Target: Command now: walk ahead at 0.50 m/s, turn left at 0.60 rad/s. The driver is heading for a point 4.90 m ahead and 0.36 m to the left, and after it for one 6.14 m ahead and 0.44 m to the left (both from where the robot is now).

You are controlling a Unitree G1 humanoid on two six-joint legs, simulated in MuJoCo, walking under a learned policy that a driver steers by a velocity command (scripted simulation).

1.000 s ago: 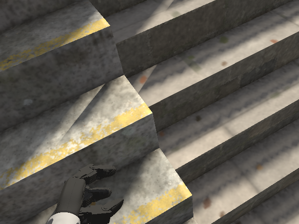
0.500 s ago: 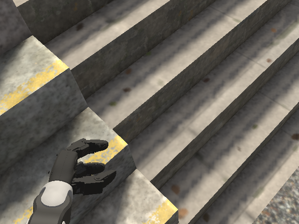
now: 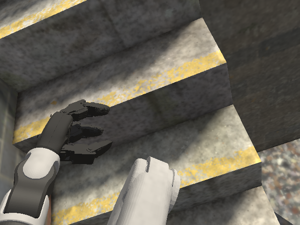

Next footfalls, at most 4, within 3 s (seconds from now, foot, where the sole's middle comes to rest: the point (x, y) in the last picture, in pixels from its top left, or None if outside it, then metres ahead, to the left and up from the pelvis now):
0.26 right None -0.47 -0.19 -1.26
0.58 left None -1.39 -0.31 -1.90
0.74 right None -1.30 -0.34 -1.91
0.86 left None -1.85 0.17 -1.90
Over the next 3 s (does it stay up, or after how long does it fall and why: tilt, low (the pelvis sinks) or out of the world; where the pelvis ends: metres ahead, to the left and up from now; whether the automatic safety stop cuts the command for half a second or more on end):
falls after 1.14 s (tilt)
